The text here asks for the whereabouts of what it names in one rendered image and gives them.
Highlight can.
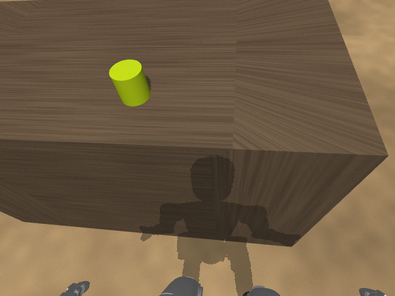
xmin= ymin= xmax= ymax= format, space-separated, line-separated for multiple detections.
xmin=109 ymin=59 xmax=151 ymax=107

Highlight left robot hand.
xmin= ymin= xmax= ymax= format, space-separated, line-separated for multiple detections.
xmin=59 ymin=281 xmax=90 ymax=296

